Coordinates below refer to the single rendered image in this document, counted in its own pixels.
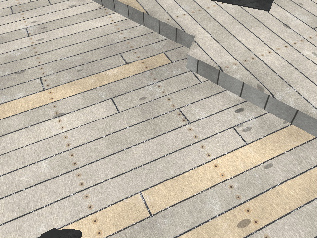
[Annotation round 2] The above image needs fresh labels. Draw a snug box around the left robot hand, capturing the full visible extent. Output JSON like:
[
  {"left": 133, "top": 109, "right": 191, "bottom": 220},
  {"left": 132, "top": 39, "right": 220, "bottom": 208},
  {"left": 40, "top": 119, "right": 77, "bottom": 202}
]
[{"left": 38, "top": 228, "right": 82, "bottom": 238}]

